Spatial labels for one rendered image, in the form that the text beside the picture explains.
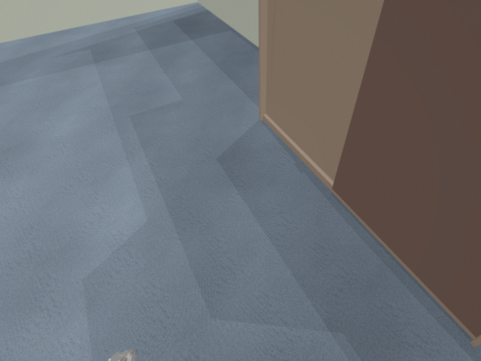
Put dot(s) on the wardrobe door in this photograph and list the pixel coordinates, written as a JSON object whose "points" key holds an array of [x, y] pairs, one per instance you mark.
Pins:
{"points": [[411, 162], [317, 51]]}

